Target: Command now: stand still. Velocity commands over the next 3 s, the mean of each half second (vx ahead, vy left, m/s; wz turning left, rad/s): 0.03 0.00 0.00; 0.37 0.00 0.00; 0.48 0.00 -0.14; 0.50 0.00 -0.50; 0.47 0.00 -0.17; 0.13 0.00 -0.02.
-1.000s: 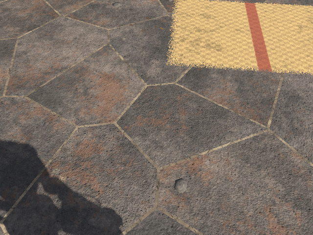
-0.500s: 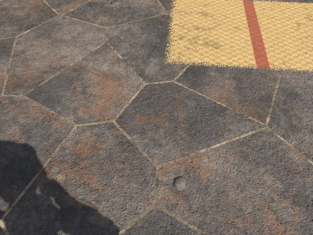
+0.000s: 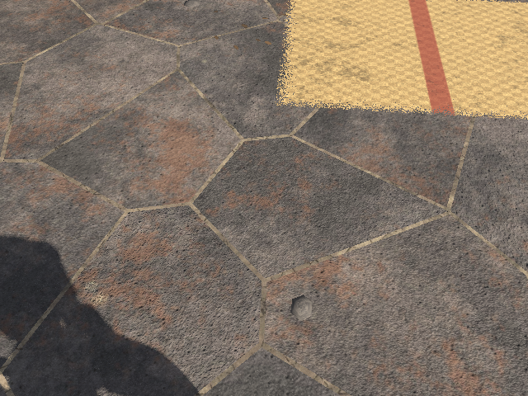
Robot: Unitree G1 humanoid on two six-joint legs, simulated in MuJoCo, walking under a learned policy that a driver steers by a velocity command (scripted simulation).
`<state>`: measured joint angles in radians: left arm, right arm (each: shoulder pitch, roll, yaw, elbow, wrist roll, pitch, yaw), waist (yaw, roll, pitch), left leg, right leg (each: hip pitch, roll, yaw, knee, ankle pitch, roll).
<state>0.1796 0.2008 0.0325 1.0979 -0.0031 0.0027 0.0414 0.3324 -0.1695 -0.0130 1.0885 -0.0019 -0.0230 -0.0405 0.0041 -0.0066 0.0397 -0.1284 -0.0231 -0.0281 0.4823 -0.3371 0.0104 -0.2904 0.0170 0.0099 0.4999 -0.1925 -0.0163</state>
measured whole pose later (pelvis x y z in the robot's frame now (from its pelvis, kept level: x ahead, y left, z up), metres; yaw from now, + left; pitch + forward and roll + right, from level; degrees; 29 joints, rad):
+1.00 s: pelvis +0.19 -0.03 +0.01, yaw +1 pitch +2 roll -1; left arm 0.47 0.18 0.01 1.08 0.00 -0.09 0.01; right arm 0.08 -0.24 -0.06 0.87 0.03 -0.09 0.01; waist 0.08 0.03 0.00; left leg -0.68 0.11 0.01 0.74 -0.01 0.02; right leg 0.08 0.05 -0.04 0.17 -0.28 -0.05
